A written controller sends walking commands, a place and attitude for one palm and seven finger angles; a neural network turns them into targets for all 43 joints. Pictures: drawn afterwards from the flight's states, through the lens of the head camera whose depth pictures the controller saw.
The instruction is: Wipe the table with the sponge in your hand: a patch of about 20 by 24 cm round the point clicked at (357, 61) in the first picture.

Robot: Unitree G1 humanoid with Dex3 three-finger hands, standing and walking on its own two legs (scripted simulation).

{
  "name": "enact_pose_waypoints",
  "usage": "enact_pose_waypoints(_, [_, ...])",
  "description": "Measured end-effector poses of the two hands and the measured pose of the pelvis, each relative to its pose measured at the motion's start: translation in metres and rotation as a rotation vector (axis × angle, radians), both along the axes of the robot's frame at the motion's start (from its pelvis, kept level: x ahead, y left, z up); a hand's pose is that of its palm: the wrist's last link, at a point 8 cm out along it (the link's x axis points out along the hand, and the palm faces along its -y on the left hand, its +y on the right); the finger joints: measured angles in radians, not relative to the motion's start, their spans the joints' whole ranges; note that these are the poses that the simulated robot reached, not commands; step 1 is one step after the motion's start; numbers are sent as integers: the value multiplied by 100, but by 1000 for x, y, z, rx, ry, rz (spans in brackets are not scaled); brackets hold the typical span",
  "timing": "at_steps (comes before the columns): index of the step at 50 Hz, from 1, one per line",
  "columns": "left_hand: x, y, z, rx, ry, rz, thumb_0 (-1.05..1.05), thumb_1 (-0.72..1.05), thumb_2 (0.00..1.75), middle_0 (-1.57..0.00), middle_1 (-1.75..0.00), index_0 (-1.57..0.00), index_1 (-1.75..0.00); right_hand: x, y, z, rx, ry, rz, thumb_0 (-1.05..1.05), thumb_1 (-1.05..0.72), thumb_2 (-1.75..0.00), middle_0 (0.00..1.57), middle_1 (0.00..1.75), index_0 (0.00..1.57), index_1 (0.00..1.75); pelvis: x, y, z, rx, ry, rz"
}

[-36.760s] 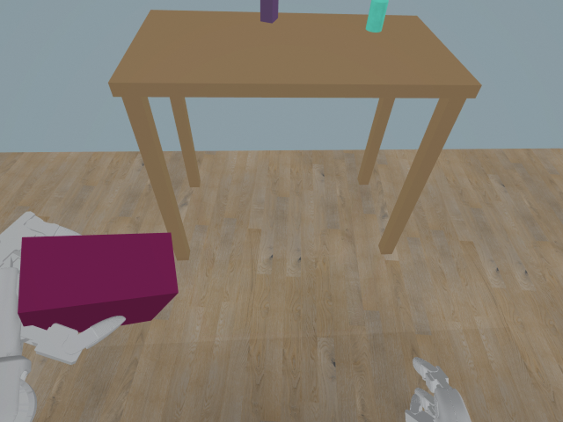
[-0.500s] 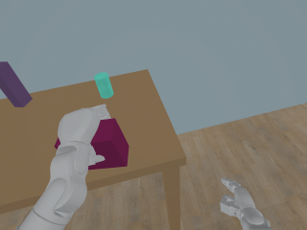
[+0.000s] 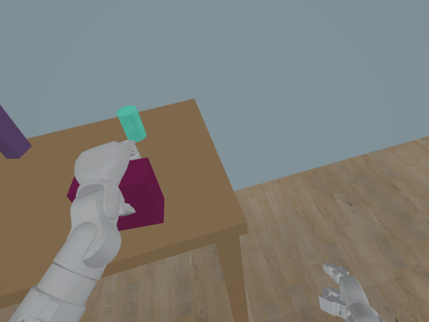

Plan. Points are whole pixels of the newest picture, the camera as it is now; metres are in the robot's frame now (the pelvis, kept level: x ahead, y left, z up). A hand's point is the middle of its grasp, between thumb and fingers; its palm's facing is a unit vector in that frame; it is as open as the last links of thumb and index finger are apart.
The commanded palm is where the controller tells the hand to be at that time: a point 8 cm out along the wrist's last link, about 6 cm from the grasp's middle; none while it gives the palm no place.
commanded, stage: wipe forward along the third lane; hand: left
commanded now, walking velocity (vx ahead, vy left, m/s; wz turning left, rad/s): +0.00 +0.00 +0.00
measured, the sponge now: (125, 204) +0.31 +0.23 +0.09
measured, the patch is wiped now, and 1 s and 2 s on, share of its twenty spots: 0.90 1.00 1.00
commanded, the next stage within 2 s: wipe back along the third lane in 1.08 s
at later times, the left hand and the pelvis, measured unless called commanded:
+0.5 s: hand (123, 162) +0.36 +0.23 +0.15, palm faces +0.03 -0.06 -1.00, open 10.6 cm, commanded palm +0.34 +0.25 +0.18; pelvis +0.00 +0.00 +0.00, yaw +1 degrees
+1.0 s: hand (121, 149) +0.40 +0.25 +0.15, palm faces +0.00 -0.04 -1.00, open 10.6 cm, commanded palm +0.38 +0.27 +0.18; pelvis +0.00 +0.01 +0.00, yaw +1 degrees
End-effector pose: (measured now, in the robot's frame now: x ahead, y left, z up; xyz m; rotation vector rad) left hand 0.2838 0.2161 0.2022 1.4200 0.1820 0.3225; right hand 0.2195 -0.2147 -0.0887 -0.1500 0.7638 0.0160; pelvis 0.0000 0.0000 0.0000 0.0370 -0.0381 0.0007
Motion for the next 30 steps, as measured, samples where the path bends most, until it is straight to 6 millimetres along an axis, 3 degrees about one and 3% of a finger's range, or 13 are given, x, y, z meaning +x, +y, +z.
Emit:
enact_pose_waypoints(13, [29, 5, 1, 32, 43, 33, 2, -60, 106, -68, -131, -77, -124, -2, -3, -1, -20, 5, -2, 1, -91, -90, 20, 30, 20, 30, -2, -5, -1, 0, 23, 16])
enact_pose_waypoints(30, [63, 16, 1, 60, 86, -4, 4, -61, 106, -70, -130, -76, -126, -47, -24, -22, -64, 128, -77, 1, -91, -90, 20, 30, 20, 30, -1, -1, -2, -5, 57, 19])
